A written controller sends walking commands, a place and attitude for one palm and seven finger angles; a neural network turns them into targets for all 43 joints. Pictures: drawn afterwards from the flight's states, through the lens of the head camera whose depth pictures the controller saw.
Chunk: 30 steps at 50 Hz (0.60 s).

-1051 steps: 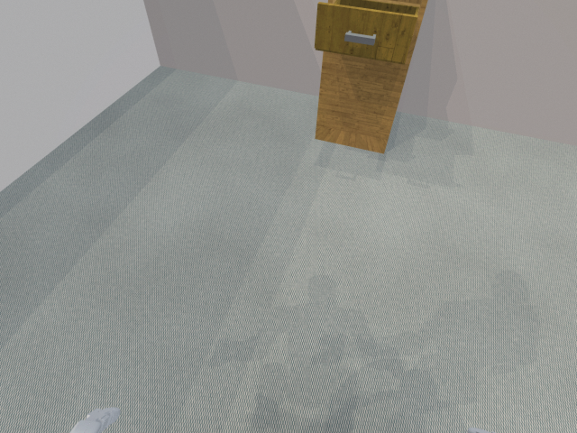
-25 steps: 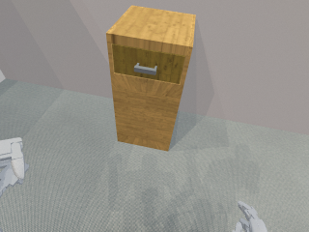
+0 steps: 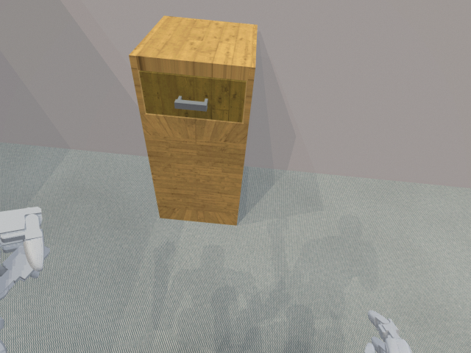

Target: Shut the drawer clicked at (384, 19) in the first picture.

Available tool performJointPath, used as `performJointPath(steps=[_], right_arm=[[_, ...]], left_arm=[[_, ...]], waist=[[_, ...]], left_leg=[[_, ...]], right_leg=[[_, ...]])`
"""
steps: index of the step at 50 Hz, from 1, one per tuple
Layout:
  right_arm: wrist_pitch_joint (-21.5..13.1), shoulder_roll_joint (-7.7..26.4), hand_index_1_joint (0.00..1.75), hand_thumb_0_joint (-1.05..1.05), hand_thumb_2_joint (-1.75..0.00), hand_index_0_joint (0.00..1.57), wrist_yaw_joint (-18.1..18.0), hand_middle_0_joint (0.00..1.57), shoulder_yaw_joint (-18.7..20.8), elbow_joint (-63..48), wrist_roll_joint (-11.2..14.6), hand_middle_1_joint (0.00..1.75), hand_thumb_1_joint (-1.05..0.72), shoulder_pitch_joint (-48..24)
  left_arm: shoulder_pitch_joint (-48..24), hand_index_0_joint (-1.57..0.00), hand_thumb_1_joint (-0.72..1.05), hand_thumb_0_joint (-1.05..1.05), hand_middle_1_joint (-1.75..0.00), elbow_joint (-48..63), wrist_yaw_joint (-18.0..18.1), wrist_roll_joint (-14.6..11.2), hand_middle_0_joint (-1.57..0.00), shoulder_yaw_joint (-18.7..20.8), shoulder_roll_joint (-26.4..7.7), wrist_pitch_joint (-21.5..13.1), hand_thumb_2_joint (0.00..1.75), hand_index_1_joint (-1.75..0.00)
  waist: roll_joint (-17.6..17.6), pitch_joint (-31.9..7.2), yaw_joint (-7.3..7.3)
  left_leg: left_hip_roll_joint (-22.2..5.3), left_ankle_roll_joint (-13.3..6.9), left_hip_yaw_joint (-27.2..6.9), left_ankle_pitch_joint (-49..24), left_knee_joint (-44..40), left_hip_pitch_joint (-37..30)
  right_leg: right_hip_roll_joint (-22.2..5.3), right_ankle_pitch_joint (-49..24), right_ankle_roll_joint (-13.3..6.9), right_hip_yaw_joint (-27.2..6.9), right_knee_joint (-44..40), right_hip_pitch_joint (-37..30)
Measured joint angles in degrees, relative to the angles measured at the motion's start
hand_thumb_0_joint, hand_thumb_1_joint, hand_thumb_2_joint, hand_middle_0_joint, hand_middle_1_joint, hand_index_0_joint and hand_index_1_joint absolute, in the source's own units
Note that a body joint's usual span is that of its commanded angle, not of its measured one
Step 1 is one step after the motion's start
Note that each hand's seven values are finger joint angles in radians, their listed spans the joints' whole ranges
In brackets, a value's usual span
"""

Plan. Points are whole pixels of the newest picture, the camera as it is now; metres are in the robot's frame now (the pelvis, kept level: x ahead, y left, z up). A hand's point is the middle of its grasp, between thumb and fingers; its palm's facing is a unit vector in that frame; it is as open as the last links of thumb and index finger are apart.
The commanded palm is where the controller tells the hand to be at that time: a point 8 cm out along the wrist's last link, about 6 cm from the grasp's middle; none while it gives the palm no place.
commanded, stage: stop stepping back and stand still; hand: left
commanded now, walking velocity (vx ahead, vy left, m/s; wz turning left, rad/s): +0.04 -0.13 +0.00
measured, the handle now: (192, 102) +0.90 +0.18 -0.03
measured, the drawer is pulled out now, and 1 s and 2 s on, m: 0.00 0.00 0.00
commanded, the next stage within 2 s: let the arm hang, fingers relaxed in 0.08 s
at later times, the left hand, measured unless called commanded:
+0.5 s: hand out of the picture +0.05 +0.18 -0.16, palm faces +0.12 -0.96 -0.25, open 3.2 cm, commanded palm none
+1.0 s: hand out of the picture +0.01 +0.19 -0.16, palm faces +0.11 -0.97 -0.21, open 7.1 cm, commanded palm none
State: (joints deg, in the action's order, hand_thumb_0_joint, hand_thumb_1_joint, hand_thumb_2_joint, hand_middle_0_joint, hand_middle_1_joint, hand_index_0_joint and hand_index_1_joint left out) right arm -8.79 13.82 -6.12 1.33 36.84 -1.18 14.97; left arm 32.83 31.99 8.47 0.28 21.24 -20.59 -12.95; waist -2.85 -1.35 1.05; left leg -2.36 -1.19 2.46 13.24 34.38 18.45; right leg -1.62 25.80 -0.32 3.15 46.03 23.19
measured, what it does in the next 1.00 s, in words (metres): stands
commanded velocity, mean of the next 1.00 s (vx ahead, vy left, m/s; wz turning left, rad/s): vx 0.01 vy -0.01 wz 0.00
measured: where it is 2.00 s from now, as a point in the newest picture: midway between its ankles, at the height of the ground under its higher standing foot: outside the picture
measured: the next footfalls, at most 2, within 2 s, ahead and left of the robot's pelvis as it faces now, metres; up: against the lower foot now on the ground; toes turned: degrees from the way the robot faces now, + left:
none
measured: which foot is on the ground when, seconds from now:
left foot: down 0.00-1.00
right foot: down 0.00-1.00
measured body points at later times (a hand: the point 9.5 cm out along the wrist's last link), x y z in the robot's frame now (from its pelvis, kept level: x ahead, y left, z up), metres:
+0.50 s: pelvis +0.00 -0.02 -0.01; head +0.00 -0.01 +0.44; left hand +0.04 +0.23 -0.14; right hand +0.06 -0.25 -0.15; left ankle +0.02 +0.12 -0.72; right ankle +0.05 -0.11 -0.72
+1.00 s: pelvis +0.00 +0.00 +0.02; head +0.01 +0.00 +0.47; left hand +0.00 +0.24 -0.14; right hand +0.01 -0.21 -0.15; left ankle +0.02 +0.13 -0.72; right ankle +0.05 -0.11 -0.72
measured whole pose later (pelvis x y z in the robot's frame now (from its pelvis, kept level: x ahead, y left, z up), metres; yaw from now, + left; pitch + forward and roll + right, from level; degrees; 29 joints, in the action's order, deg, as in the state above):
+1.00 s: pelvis +0.00 +0.00 +0.02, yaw +4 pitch -1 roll +0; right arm 0.6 7.3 -1.2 0.6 62.5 -1.2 17.5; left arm 14.3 -63.2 1.1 1.0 1.2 -9.6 0.5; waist 0.8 1.8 -0.2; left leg -1.4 0.0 3.0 10.6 24.5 12.8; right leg -2.4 9.2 -0.2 5.1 24.3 14.0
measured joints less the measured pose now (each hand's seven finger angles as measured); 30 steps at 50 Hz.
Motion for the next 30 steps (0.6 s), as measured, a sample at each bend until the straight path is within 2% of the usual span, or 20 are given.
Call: performJointPath(steps=[2,3,6,9,10,12,14,15,16,17,19,21,22,23,25,28,30], right_arm=[[-0.6,-1.5,0.30,0.02,-0.90,0.20,0.6,0.20,-0.3,0.0,0.2,0.29,-0.90,-0.2],[-0.7,-2.2,0.30,0.02,-0.90,0.20,1.0,0.19,-0.7,-0.2,0.4,0.29,-0.90,0.0],[-0.3,-3.9,0.30,0.02,-0.90,0.20,2.0,0.20,-2.1,-2.0,0.6,0.29,-0.90,0.9],[1.2,-4.1,0.30,0.01,-0.90,0.21,2.7,0.20,-2.3,-1.9,0.5,0.30,-0.90,-0.3],[0.8,-3.7,0.30,0.01,-0.90,0.21,3.7,0.20,-1.5,0.0,0.6,0.30,-0.90,-0.6],[2.9,-2.3,0.30,0.01,-0.90,0.21,6.0,0.20,-0.5,3.5,1.2,0.30,-0.90,-0.9],[6.1,-1.1,0.30,0.01,-0.90,0.21,7.2,0.20,-0.4,5.5,1.1,0.30,-0.90,-0.8],[7.1,-0.6,0.30,0.01,-0.90,0.21,7.5,0.20,-0.5,5.9,0.8,0.30,-0.90,-0.5],[7.8,0.1,0.30,0.01,-0.90,0.21,7.8,0.20,-0.6,5.9,0.4,0.30,-0.90,0.0],[8.2,0.1,0.30,0.01,-0.90,0.21,7.7,0.20,-0.7,6.5,-0.2,0.30,-0.90,0.0],[9.3,-0.9,0.30,0.01,-0.90,0.21,7.1,0.20,-1.3,8.4,-1.2,0.29,-0.90,-0.4],[9.9,-1.9,0.30,0.01,-0.90,0.21,6.7,0.20,-1.8,10.4,-1.2,0.29,-0.90,0.3],[10.1,-2.5,0.30,0.01,-0.90,0.21,6.6,0.20,-1.9,11.2,-1.0,0.29,-0.90,0.8],[10.3,-3.2,0.30,0.01,-0.90,0.21,6.5,0.20,-1.8,12.0,-0.7,0.29,-0.90,1.5],[10.8,-4.0,0.30,0.01,-0.90,0.21,6.3,0.20,-1.6,13.9,-0.4,0.29,-0.90,2.8],[11.1,-4.5,0.30,0.01,-0.90,0.20,6.1,0.20,-1.3,16.7,-0.4,0.29,-0.90,4.3],[11.2,-4.5,0.30,0.01,-0.90,0.20,6.0,0.19,-1.2,18.3,-0.5,0.29,-0.90,5.3]], left_arm=[[-1.9,-1.41,0.88,0.01,-1.60,-0.7,-0.3,0.3,-1.41,-0.1,-1.2,-0.3,0.90,-1.60],[-2.1,-1.41,0.88,0.01,-1.60,-0.8,-0.4,0.3,-1.41,0.0,-1.7,-0.3,0.90,-1.60],[0.1,-1.41,0.88,0.01,-1.60,0.1,-0.1,0.0,-1.41,1.9,-3.8,-0.2,0.90,-1.60],[1.1,-1.41,0.88,0.01,-1.60,1.4,-0.7,-0.4,-1.41,2.4,-4.2,-0.2,0.90,-1.60],[-0.9,-1.41,0.88,0.01,-1.60,-1.6,-1.6,0.3,-1.41,0.3,-4.2,-0.5,0.90,-1.60],[-7.2,-1.40,0.89,0.00,-1.60,-13.4,-4.4,1.8,-1.41,-5.3,-3.0,3.2,0.90,-1.59],[-12.0,-1.38,0.89,0.00,-1.58,-27.3,-5.8,2.1,-1.39,-9.0,0.4,9.0,0.90,-1.57],[-13.5,-1.37,0.89,0.00,-1.56,-34.1,-6.1,2.1,-1.37,-10.3,2.1,11.6,0.90,-1.56],[-14.4,-1.35,0.89,0.00,-1.54,-40.1,-6.4,2.0,-1.35,-11.6,3.8,13.6,0.90,-1.54],[-15.1,-1.32,0.90,0.00,-1.52,-46.1,-6.7,1.9,-1.33,-12.8,5.1,15.0,0.90,-1.52],[-15.7,-1.26,0.90,0.00,-1.47,-57.3,-7.5,1.8,-1.27,-15.1,7.2,17.1,0.90,-1.46],[-15.0,-1.20,0.91,0.01,-1.40,-66.0,-8.2,2.0,-1.20,-17.9,9.4,17.8,0.90,-1.40],[-14.4,-1.16,0.91,0.01,-1.37,-69.4,-8.2,2.1,-1.17,-19.0,10.4,17.5,0.90,-1.36],[-14.0,-1.13,0.90,0.01,-1.37,-71.6,-6.6,2.7,-1.14,-18.4,10.4,16.7,0.90,-1.33],[-13.5,-1.06,0.90,0.01,-1.34,-75.8,-7.0,2.1,-1.08,-18.4,8.8,15.9,0.90,-1.25],[-12.9,-0.95,0.90,0.01,-1.22,-81.5,-7.7,1.4,-0.97,-18.9,7.5,15.9,0.90,-1.13],[-12.6,-0.87,0.90,0.01,-1.12,-84.5,-8.0,1.1,-0.89,-19.3,7.5,15.9,0.90,-1.05]], waist=[[-0.6,0.6,0.68],[-0.5,0.6,0.97],[0.1,0.1,1.09],[1.1,1.4,0.05],[1.9,1.4,-0.19],[2.8,-0.3,-0.87],[3.5,-1.8,-0.68],[4.0,-2.2,-0.32],[5.3,-2.6,0.05],[5.6,-2.4,0.64],[4.2,-0.5,1.00],[3.1,0.8,1.04],[2.5,1.3,1.03],[1.9,1.8,0.83],[1.5,2.9,0.02],[1.7,3.8,-0.49],[2.3,4.0,-0.86]], left_leg=[[0.4,0.9,-0.8,-0.5,-0.9,-0.7],[0.2,1.3,-1.3,-0.7,-1.6,-1.1],[-0.4,2.0,-1.7,0.5,-0.8,-0.5],[-0.1,1.2,-2.3,7.8,11.3,4.6],[-0.1,0.8,-1.8,9.6,15.4,6.6],[0.1,1.0,0.0,12.7,18.7,8.9],[0.1,0.9,1.4,11.3,14.8,7.3],[0.0,0.6,1.3,8.8,11.0,5.5],[-0.6,-0.5,-0.2,5.5,6.8,3.7],[-0.7,-0.5,-0.9,4.4,7.1,4.2],[-0.6,1.3,0.0,5.8,9.3,4.2],[-0.9,2.6,0.2,6.0,8.2,3.0],[-0.9,2.6,0.1,5.6,7.1,2.5],[-0.9,2.3,-0.5,5.4,6.4,2.3],[-0.8,1.6,-1.6,4.3,4.5,1.5],[-1.2,2.7,-2.2,2.1,1.5,0.6],[-1.2,2.7,-2.2,1.2,-0.5,0.1]], right_leg=[[0.5,1.5,0.3,-0.5,5.5,1.1],[0.8,1.7,0.4,-0.1,4.3,0.4],[0.9,0.0,-0.2,1.3,-8.1,-4.7],[1.4,-12.3,-2.3,1.7,-10.7,-4.2],[1.1,-12.9,-2.5,2.5,-10.8,-4.2],[-0.4,-11.8,-2.2,3.8,-10.4,-3.4],[-2.0,-10.2,-1.7,4.4,-8.4,-2.4],[-2.4,-9.1,-1.4,4.6,-6.6,-1.6],[-2.0,-8.0,-1.2,5.1,-4.5,-0.4],[-2.1,-6.7,-0.9,5.1,-2.1,0.9],[-1.6,-6.2,-0.9,3.0,-0.5,1.1],[-1.1,-6.8,-1.5,2.8,-2.1,-0.2],[-0.9,-7.2,-1.7,2.9,-3.2,-0.7],[-0.7,-7.8,-1.9,3.3,-4.5,-1.3],[0.0,-9.3,-2.3,3.9,-7.4,-2.6],[0.7,-11.5,-2.2,4.3,-11.4,-4.2],[0.8,-12.9,-1.9,4.4,-14.1,-5.0]])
